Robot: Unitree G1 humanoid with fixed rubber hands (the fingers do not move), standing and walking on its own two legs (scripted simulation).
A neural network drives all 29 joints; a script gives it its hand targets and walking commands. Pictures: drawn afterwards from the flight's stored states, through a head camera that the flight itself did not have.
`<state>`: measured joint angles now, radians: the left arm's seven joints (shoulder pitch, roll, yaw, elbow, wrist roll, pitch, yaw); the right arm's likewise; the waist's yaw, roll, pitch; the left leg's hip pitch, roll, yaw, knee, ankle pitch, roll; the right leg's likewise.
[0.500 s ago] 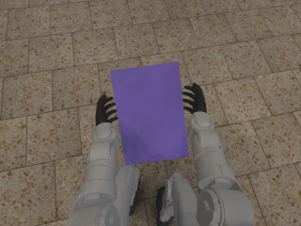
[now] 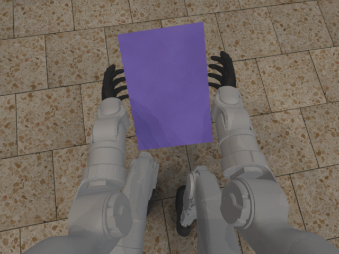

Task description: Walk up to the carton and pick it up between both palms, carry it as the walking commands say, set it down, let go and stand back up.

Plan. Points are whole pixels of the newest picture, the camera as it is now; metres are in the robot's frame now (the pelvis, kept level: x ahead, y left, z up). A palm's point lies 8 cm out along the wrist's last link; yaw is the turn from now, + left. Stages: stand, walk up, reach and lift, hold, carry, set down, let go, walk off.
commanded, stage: set down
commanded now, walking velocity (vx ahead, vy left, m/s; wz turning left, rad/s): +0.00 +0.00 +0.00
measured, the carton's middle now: (169, 87) +0.51 +0.06 -0.15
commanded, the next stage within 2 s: none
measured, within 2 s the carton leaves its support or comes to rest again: neither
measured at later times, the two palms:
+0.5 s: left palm (119, 104) +0.44 +0.19 -0.16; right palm (211, 95) +0.50 -0.06 -0.15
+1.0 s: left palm (125, 99) +0.48 +0.20 -0.24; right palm (206, 91) +0.54 -0.05 -0.22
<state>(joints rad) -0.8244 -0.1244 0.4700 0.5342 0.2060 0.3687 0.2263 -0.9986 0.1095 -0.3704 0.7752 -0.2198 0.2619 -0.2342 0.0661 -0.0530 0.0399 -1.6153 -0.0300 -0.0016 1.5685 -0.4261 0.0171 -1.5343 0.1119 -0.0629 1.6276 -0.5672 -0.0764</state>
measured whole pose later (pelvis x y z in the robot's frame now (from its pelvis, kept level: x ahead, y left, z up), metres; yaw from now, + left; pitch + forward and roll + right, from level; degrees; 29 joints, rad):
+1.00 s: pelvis -0.04 +0.00 -0.12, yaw -1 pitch +25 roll +0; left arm -1.35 0.06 0.45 0.57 0.11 0.46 0.27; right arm -1.52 -0.09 -0.29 0.81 -0.10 0.36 -0.29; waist 0.09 -0.07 0.53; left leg -1.95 -0.01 0.04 1.94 -0.42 0.03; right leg -1.88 0.11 -0.08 2.03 -0.59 -0.07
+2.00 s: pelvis +0.01 +0.01 -0.20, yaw -2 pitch +31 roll +1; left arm -1.52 0.23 0.43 0.86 0.01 0.29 0.01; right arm -1.61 -0.21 -0.29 0.93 -0.04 0.21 -0.14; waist 0.14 0.01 0.51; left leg -2.21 -0.01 0.07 2.26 -0.58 0.05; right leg -2.12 0.13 -0.08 2.35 -0.76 -0.07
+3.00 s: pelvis +0.03 +0.01 -0.22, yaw -3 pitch +32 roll +2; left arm -1.45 0.24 0.47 0.90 -0.01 0.17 -0.04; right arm -1.52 -0.15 -0.31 0.85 -0.09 0.15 -0.11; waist 0.14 0.01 0.49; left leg -2.22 -0.02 0.07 2.33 -0.68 0.04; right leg -2.13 0.17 -0.07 2.41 -0.83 -0.06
